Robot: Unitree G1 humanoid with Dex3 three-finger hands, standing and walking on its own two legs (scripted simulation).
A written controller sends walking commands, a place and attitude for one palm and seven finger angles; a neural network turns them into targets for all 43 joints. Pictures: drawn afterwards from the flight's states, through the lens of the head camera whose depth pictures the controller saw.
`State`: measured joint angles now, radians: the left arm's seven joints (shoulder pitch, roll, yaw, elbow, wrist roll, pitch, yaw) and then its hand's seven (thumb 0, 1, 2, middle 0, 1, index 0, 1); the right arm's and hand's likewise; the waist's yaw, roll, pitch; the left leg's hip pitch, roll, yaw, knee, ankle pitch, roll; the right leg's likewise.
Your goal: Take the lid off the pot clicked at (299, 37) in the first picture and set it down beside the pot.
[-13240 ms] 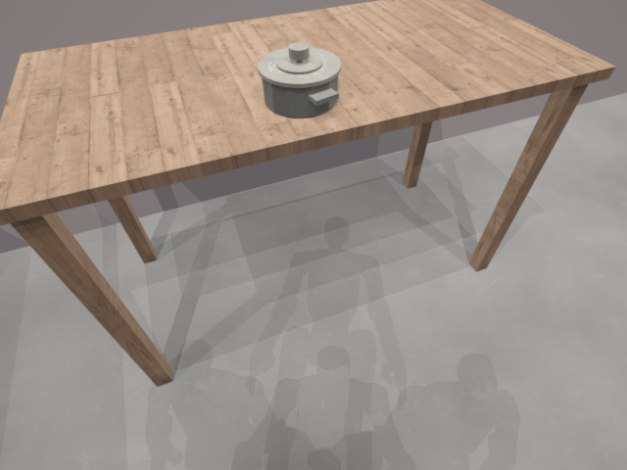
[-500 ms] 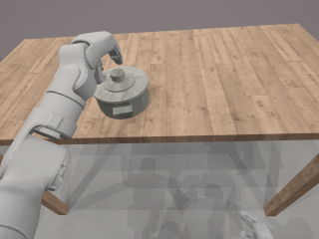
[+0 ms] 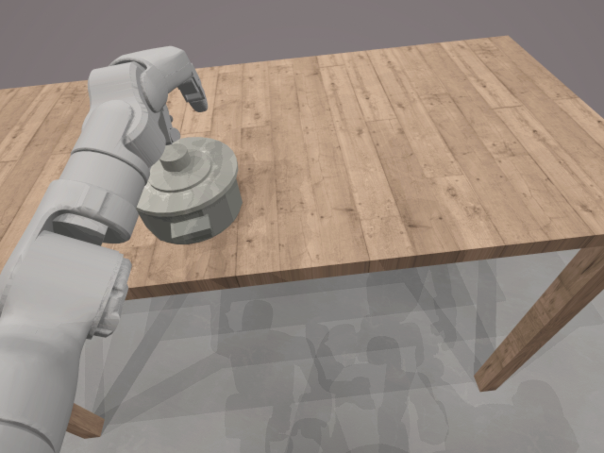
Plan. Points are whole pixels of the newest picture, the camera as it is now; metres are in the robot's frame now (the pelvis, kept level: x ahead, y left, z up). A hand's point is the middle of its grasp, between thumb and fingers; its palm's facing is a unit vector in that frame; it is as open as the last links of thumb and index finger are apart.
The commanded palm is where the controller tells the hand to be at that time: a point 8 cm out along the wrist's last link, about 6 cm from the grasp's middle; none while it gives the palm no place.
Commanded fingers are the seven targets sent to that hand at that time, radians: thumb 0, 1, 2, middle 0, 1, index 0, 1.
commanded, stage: move the open hand above the knob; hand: left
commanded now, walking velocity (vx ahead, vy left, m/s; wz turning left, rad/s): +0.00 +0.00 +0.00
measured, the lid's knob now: (174, 157) +0.48 +0.17 +0.16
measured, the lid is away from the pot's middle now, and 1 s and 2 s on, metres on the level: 0.00 0.00 0.00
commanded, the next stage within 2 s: lower the open fingers around the knob in 0.56 s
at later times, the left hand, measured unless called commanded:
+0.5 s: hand (149, 130) +0.44 +0.16 +0.23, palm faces -0.22 -0.07 -0.97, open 9.9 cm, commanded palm +0.43 +0.17 +0.29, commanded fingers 0.00 -0.38 1.72 -0.89 -0.08 -0.89 -0.08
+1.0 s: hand (161, 142) +0.46 +0.16 +0.20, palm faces -0.32 -0.13 -0.94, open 9.9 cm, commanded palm +0.44 +0.18 +0.26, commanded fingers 0.00 -0.38 1.72 -0.89 -0.08 -0.89 -0.08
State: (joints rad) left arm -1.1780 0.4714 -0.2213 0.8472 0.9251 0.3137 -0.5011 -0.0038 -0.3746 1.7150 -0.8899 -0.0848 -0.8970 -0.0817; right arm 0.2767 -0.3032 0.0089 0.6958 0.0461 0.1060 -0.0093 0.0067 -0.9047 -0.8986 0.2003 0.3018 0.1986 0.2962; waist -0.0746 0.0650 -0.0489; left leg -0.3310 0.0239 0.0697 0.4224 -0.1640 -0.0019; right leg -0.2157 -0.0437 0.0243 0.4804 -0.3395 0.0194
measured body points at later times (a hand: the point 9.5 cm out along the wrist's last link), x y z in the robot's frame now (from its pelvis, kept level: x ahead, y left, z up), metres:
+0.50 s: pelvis -0.01 +0.00 +0.00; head +0.00 -0.03 +0.45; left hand +0.45 +0.17 +0.29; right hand +0.16 -0.24 -0.12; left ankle +0.03 +0.13 -0.74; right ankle -0.06 -0.13 -0.74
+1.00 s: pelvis -0.01 +0.00 +0.00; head +0.01 -0.02 +0.45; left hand +0.47 +0.17 +0.26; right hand +0.07 -0.26 -0.14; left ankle +0.03 +0.13 -0.74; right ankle -0.06 -0.13 -0.74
